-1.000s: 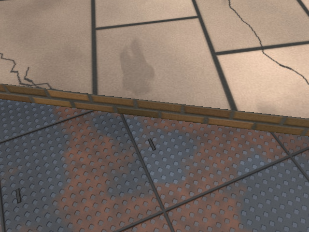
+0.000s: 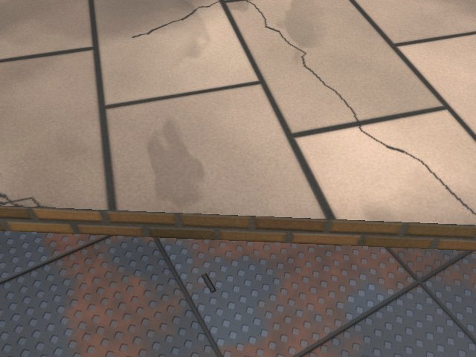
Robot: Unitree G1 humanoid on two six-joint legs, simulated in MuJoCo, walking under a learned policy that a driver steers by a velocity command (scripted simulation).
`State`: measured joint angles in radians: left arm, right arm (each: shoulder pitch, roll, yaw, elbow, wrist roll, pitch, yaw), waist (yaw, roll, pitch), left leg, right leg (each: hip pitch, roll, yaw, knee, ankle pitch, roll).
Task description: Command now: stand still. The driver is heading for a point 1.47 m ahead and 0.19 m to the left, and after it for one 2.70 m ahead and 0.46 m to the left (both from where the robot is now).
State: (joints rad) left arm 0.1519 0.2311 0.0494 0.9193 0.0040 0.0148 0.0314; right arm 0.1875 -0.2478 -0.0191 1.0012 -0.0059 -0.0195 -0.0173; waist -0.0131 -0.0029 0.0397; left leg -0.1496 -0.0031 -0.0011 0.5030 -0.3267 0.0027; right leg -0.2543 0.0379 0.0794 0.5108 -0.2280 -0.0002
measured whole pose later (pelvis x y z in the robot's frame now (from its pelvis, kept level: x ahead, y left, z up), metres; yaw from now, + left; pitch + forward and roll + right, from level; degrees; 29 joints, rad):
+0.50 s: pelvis +0.00 +0.01 +0.00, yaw +0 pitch -2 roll +0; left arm 0.15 0.23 0.04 1.08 0.00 0.02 0.04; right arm 0.26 -0.22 0.00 1.06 -0.01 -0.02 -0.03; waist 0.00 0.00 0.04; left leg -0.14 -0.02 0.00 0.48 -0.31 0.02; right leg -0.24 0.02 0.09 0.48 -0.21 0.02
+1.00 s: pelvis +0.08 -0.04 +0.00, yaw +1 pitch +1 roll +0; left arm 0.22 0.25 0.06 1.08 -0.02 -0.10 0.00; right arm 0.38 -0.27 -0.04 1.03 0.03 -0.06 -0.02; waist 0.00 0.05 0.00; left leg -0.24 0.02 -0.05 0.87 -0.46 0.02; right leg -0.27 0.01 -0.06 0.56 -0.30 -0.04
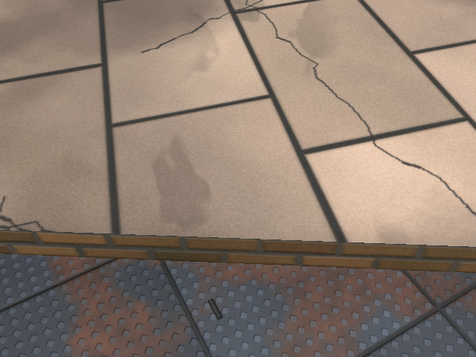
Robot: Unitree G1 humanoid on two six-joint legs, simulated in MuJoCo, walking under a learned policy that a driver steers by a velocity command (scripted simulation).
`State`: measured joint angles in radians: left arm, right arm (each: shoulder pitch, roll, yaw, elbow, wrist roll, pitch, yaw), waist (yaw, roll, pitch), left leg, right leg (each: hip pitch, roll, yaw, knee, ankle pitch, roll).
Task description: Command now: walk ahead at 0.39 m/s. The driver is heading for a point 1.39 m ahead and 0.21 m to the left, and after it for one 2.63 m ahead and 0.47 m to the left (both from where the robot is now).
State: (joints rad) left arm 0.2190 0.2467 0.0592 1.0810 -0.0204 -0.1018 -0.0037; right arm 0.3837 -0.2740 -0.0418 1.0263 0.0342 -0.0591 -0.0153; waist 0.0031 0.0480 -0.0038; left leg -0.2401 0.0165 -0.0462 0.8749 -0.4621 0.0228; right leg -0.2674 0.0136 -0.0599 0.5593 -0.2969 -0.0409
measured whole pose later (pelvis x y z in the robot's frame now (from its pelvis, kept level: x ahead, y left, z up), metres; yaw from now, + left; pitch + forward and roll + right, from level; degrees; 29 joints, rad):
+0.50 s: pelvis +0.20 +0.02 +0.00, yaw -1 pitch +1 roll +0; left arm 0.26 0.25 0.02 1.05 -0.01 -0.04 0.02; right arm 0.07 -0.23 -0.03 0.90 -0.01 -0.07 0.02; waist 0.02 -0.02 0.06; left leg -0.42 -0.04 0.06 0.48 -0.08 0.06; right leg -0.30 0.01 0.04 1.08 -0.54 0.03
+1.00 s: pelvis +0.28 +0.00 +0.01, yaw -1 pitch +0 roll +0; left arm 0.21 0.22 0.02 1.07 0.00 -0.03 0.04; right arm 0.16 -0.24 -0.02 1.00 0.00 -0.02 -0.02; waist 0.00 0.00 0.03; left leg -0.27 -0.01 0.04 0.48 -0.21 0.03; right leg -0.19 -0.02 -0.01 0.50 -0.30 0.01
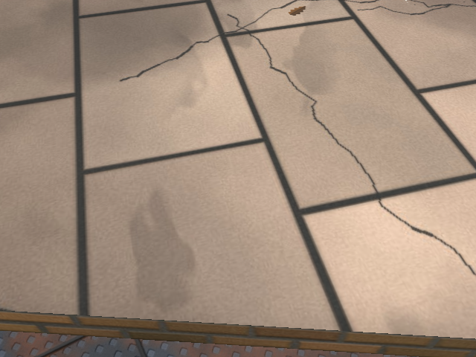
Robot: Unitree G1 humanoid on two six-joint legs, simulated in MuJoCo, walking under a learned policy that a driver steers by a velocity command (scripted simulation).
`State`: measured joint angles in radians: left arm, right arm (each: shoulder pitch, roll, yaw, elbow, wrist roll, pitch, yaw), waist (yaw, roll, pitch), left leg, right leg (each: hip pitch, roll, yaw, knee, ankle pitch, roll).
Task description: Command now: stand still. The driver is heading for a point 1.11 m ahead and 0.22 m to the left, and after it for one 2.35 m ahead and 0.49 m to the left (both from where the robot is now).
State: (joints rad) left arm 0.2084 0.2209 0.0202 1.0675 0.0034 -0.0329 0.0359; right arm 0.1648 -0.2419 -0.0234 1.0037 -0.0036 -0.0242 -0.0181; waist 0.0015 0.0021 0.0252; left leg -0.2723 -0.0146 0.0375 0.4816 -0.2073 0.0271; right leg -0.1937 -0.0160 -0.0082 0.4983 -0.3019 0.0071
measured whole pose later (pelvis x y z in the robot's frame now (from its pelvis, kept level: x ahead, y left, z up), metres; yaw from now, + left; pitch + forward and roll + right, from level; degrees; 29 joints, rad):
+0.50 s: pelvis +0.01 +0.00 +0.00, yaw +0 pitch -1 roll +0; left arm 0.21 0.22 0.02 1.09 0.01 -0.02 0.04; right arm 0.12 -0.23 -0.03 1.06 0.00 0.00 -0.03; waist 0.00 0.00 0.04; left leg -0.24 -0.01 0.03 0.50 -0.24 0.02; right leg -0.14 -0.01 -0.02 0.48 -0.31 0.01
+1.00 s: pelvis +0.04 -0.01 +0.00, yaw +0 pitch +0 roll +0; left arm 0.27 0.18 0.01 1.09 0.00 -0.04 0.03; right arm 0.13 -0.21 -0.02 1.09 0.01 -0.01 -0.03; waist 0.00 0.00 0.03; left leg -0.23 0.00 0.02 0.55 -0.31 0.01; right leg -0.13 0.00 -0.02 0.52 -0.38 -0.01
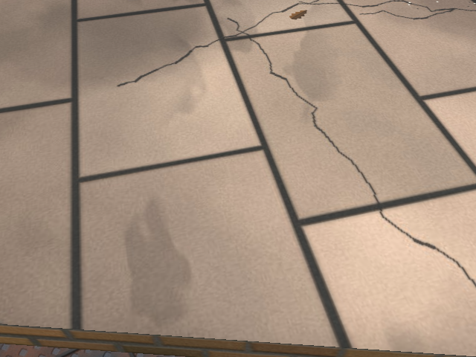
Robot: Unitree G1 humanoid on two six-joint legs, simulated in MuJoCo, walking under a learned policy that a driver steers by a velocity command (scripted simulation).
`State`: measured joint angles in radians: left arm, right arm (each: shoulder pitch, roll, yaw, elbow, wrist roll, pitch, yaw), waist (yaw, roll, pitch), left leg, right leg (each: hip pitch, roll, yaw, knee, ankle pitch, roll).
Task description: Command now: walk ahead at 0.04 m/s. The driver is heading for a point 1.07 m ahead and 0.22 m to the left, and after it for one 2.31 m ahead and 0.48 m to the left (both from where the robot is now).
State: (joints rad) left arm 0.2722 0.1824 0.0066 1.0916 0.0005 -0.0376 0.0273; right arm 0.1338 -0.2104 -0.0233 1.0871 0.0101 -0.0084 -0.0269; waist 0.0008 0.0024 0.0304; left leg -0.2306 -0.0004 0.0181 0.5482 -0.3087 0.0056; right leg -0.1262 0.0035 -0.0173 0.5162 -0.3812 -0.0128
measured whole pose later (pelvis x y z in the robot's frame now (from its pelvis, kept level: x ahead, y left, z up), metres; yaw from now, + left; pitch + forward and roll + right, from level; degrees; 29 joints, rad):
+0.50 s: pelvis -0.02 +0.00 +0.01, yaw +0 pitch -1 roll +0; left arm 0.27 0.19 0.02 1.10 0.01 -0.02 0.04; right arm 0.15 -0.21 -0.04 1.13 0.00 0.00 -0.04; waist 0.00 0.00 0.04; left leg -0.22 0.01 0.01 0.48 -0.24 0.00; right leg -0.12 0.01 -0.03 0.46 -0.32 -0.02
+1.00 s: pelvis +0.02 +0.03 +0.00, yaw +0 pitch +0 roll -1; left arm 0.40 0.24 0.06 1.08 -0.03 -0.06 0.03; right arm 0.20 -0.22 -0.06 1.09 0.03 -0.09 0.00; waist 0.01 -0.04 0.00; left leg -0.30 0.03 0.07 0.58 -0.32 0.07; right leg -0.09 -0.03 -0.01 0.47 -0.39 0.01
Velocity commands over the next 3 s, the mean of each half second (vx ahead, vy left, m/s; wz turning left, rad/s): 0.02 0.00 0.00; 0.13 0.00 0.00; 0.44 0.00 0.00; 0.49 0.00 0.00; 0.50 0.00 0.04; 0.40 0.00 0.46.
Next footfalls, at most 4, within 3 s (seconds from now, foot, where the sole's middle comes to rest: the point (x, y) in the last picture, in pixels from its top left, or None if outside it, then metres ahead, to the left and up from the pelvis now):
1.50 right None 0.37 -0.08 -0.77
1.94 left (194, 281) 0.66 0.16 -0.63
2.56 right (271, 185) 1.00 -0.07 -0.63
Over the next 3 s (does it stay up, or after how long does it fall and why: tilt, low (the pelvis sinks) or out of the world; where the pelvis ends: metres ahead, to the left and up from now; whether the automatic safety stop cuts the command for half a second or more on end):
stays up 1.03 0.06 0.14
